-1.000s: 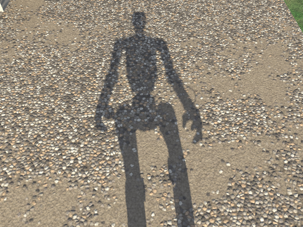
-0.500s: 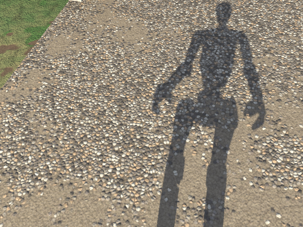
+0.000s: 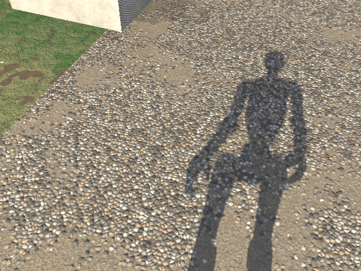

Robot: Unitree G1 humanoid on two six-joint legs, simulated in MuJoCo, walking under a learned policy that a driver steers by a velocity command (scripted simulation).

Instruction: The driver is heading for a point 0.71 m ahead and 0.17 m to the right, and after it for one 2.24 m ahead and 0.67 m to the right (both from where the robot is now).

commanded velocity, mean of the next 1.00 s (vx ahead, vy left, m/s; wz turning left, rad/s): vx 0.39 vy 0.00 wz -0.07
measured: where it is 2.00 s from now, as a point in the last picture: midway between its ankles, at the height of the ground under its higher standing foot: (227, 179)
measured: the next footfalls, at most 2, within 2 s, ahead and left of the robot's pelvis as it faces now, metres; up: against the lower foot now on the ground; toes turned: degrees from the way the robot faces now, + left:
left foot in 0.70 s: +0.44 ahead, +0.06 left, +0.00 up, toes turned +3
right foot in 1.28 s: +0.70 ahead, -0.11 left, +0.00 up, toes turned -21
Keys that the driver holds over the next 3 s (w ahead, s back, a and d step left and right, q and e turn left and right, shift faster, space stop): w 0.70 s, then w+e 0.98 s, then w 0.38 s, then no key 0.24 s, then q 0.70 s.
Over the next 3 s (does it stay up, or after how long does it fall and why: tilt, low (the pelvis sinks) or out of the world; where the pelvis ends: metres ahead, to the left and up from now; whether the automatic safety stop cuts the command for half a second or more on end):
stays up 1.09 -0.24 0.00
